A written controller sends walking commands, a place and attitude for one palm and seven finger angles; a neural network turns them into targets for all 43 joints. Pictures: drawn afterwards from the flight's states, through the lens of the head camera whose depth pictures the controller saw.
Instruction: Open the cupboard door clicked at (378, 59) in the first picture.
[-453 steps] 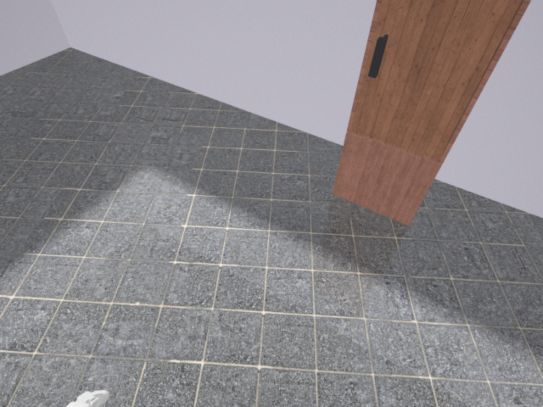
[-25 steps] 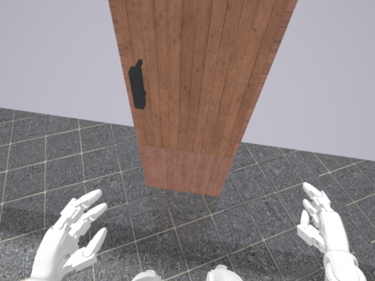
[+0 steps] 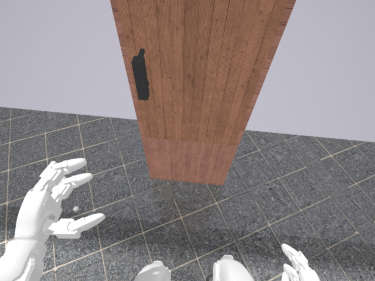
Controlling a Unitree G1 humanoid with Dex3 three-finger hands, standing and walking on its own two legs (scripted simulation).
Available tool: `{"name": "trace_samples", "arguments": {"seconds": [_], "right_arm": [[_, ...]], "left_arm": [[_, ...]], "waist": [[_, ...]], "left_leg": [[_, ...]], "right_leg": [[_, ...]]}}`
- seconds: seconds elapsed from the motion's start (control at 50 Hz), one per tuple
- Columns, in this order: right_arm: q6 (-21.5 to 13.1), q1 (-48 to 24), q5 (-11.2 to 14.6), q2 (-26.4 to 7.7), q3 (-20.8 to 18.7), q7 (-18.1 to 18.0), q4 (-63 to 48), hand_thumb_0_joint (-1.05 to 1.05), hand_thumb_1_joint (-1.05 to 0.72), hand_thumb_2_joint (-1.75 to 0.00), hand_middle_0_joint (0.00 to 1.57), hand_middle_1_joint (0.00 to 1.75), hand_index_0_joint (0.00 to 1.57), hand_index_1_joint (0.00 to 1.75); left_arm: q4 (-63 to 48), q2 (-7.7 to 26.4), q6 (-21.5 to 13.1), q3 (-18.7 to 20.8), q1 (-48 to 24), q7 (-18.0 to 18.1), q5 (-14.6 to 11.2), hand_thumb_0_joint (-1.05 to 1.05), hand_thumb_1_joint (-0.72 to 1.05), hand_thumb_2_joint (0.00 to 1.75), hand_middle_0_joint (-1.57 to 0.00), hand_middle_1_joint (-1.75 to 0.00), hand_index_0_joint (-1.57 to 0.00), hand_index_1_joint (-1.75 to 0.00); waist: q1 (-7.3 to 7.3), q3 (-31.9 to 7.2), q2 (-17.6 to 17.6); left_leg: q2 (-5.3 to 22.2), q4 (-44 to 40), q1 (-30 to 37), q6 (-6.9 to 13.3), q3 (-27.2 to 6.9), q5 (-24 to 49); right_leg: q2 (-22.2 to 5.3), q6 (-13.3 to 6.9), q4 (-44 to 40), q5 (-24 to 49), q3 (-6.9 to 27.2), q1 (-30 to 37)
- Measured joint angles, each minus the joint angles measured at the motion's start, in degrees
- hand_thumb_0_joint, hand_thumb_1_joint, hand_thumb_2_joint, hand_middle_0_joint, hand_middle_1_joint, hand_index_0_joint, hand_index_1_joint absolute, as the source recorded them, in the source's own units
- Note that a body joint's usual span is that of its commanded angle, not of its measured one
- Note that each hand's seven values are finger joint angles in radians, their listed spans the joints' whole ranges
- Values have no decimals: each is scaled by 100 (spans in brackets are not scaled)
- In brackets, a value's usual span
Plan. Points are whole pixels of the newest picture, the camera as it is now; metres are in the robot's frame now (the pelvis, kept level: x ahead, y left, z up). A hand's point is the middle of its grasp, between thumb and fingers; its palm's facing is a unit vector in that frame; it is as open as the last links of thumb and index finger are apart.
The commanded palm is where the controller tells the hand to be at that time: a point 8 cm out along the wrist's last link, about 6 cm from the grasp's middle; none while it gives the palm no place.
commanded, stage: raise the hand with hooked fingers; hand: left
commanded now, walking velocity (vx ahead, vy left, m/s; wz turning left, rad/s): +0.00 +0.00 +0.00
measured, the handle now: (142, 74) +0.61 +0.15 +0.06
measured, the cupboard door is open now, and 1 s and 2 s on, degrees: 0 0 0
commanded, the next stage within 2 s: move the hooked fingers beside the handle in 1.18 s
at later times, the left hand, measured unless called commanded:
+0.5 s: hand (58, 181) +0.29 +0.26 +0.07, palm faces -0.03 -1.00 -0.06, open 13.8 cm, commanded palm +0.27 +0.31 +0.08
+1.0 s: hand (58, 167) +0.31 +0.26 +0.08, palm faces -0.02 -1.00 -0.04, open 13.9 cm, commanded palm +0.28 +0.31 +0.08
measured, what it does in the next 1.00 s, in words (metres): stands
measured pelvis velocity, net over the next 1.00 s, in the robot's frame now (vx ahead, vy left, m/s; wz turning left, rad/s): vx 0.02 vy -0.01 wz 0.00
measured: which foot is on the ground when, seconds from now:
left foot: down 0.00-1.00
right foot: down 0.00-1.00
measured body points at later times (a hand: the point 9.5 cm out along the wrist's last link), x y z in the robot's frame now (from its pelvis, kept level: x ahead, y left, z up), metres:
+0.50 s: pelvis +0.02 +0.00 +0.01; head +0.08 +0.02 +0.46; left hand +0.28 +0.32 +0.07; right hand +0.21 -0.23 -0.05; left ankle +0.01 +0.08 -0.67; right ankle +0.07 -0.12 -0.67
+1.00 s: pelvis +0.02 -0.01 +0.02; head +0.08 +0.01 +0.47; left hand +0.30 +0.32 +0.09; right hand +0.17 -0.26 -0.05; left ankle +0.01 +0.08 -0.67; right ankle +0.07 -0.12 -0.67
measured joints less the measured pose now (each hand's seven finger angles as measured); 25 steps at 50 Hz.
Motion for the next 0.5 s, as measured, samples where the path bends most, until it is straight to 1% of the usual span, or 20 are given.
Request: {"name": "trace_samples", "arguments": {"seconds": [0.04,0.08,0.12,0.18,0.24,0.3,0.36,0.46,0.5], "right_arm": [[-64,-44,9,-154,-62,-18,52,1,-90,-89,20,30,20,30],[-102,-140,32,-267,-108,-52,84,1,-90,-90,20,30,20,30],[-123,-261,63,-323,-140,-88,82,1,-90,-90,20,30,20,30],[-153,-409,81,-317,-152,-128,1,1,-90,-90,20,30,20,30],[-168,-492,77,-237,-115,-127,-109,1,-90,-90,20,30,20,30],[-150,-522,69,-158,-37,-105,-200,1,-90,-90,20,30,20,30],[-113,-544,62,-116,49,-81,-230,1,-90,-90,20,30,20,30],[-48,-550,57,-81,151,-78,-168,1,-90,-90,20,30,20,30],[-39,-530,44,-77,163,-80,-119,1,-90,-89,20,30,20,30]], "left_arm": [[81,43,-204,-1,-66,-81,17,0,-1,51,-27,-89,-27,-89],[203,94,-261,-16,-190,-232,9,0,-6,49,-27,-92,-27,-92],[332,153,-189,-32,-325,-390,6,0,-11,47,-27,-95,-28,-95],[396,252,21,-26,-444,-525,1,0,-18,44,-28,-100,-28,-100],[381,331,124,66,-499,-549,-77,0,-25,41,-28,-104,-29,-104],[467,394,143,233,-627,-555,-167,0,-32,38,-29,-109,-29,-109],[700,459,200,376,-844,-624,-199,0,-38,35,-29,-113,-30,-113],[1122,577,419,483,-1174,-947,-184,-1,-45,32,-30,-117,-30,-117],[1190,602,452,520,-1251,-1074,-200,-1,-46,32,-30,-118,-30,-118]], "waist": [[18,-5,-12],[27,9,-26],[26,39,-41],[12,68,-54],[19,62,-69],[56,41,-69],[101,42,-36],[159,86,9],[166,104,30]], "left_leg": [[-16,72,-40,11,-39,-38],[-22,133,-53,16,-70,-76],[-15,146,-10,17,-90,-100],[3,66,131,9,-112,-100],[22,-86,316,-7,-120,-77],[32,-209,443,-15,-140,-57],[29,-270,490,-20,-172,-49],[32,-345,517,-30,-189,-35],[43,-375,545,-36,-188,-34]], "right_leg": [[-15,12,50,-43,-32,-13],[-22,20,86,-71,-59,-5],[-14,28,76,-81,-78,52],[10,30,-31,-71,-98,210],[39,28,-191,-46,-103,398],[56,21,-318,-30,-120,534],[56,18,-386,-31,-149,597],[64,13,-460,-26,-164,628],[77,10,-495,-20,-162,656]]}}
